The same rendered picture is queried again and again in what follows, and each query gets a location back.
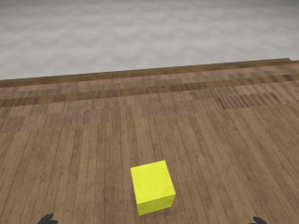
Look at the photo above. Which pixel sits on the robot left hand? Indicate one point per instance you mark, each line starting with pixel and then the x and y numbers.
pixel 46 220

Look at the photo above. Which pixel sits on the carton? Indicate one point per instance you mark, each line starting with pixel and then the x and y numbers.
pixel 153 187

